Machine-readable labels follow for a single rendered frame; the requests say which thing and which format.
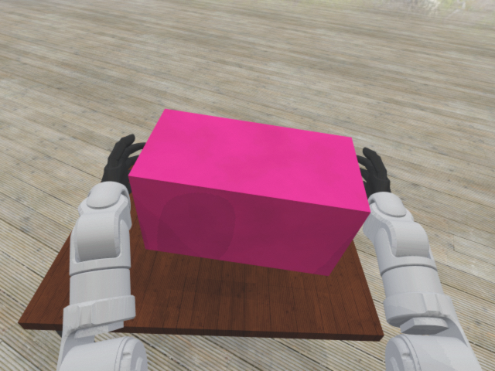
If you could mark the table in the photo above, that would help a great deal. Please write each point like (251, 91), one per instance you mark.
(177, 294)

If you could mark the robot left hand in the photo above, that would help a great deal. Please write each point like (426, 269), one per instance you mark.
(117, 168)

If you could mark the robot right hand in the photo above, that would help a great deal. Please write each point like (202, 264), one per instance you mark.
(375, 175)

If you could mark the robot left upper arm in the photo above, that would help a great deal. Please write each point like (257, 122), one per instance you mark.
(120, 354)

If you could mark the robot right upper arm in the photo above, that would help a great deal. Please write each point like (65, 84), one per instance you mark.
(428, 353)

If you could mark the carton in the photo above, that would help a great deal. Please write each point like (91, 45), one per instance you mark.
(248, 193)

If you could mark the robot right forearm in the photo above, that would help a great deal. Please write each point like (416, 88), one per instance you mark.
(415, 301)

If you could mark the robot left forearm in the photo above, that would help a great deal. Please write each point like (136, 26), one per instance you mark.
(100, 259)

